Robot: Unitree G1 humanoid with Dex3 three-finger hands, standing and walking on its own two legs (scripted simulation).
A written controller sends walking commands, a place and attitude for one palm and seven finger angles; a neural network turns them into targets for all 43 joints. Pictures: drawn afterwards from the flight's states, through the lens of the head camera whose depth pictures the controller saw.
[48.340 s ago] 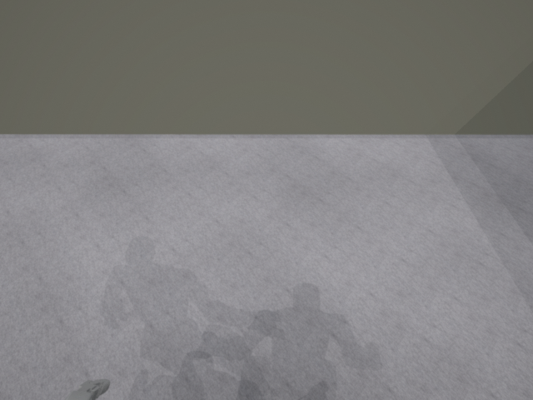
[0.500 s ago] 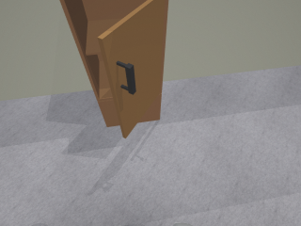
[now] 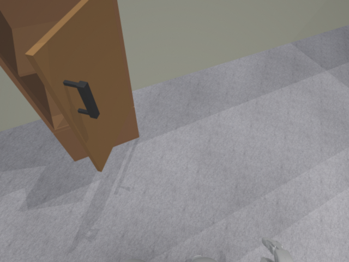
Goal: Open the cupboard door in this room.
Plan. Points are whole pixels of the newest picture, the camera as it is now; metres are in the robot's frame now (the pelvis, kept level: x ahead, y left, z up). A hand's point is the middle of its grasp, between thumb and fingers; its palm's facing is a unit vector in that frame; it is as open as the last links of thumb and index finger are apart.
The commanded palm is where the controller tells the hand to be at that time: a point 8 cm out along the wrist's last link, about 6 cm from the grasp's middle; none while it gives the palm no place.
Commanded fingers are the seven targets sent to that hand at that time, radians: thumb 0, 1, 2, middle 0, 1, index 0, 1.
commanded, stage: walk to a spot facing it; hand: left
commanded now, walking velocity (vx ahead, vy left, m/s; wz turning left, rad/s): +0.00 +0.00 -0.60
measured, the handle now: (82, 99) +0.49 +0.30 +0.01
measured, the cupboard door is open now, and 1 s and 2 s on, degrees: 50 50 50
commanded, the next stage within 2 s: none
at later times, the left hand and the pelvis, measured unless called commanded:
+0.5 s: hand (122, 242) +0.17 +0.15 -0.16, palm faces -0.33 -0.91 -0.25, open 7.3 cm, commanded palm none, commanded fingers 0.00 0.90 0.90 -0.20 -0.30 -0.20 -0.30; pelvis +0.03 -0.03 +0.00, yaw -20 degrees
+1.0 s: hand (203, 176) +0.37 -0.06 -0.15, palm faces -0.62 -0.75 -0.23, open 7.3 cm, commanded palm none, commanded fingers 0.00 0.90 0.90 -0.20 -0.30 -0.20 -0.30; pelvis +0.14 -0.14 -0.01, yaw -37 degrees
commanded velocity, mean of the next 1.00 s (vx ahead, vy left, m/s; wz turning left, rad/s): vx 0.20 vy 0.00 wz -0.57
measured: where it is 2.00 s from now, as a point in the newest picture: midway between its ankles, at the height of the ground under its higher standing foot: (256, 208)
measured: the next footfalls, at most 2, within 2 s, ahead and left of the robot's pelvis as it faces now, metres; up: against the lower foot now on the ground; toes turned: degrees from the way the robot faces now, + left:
right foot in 0.26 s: +0.03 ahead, -0.15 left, +0.00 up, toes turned -13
left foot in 0.56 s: +0.13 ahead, +0.08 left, +0.00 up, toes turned -18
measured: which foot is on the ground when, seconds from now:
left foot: down 0.00-0.26, up 0.28-0.54, down 0.56-0.90, up 0.92-1.00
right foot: up 0.00-0.24, down 0.26-0.56, up 0.58-0.88, down 0.90-1.00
